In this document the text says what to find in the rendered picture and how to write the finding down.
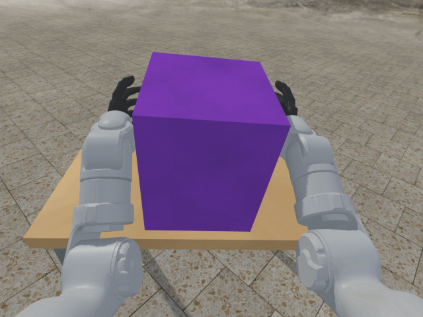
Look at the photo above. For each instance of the right robot hand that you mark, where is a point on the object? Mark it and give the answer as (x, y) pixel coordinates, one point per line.
(286, 100)

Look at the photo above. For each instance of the right robot upper arm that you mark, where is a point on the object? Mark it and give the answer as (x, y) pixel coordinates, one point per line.
(343, 267)

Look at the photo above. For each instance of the left robot forearm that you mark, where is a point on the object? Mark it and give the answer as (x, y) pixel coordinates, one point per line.
(105, 176)

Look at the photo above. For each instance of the carton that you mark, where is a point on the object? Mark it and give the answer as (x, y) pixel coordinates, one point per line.
(208, 133)

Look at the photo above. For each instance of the right robot forearm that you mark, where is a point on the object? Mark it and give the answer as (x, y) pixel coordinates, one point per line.
(320, 199)

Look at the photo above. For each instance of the left robot upper arm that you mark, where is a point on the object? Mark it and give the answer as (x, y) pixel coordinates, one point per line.
(98, 276)

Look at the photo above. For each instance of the left robot hand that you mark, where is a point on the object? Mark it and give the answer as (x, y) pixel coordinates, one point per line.
(119, 100)

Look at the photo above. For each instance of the table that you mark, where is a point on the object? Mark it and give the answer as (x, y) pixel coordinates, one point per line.
(275, 226)

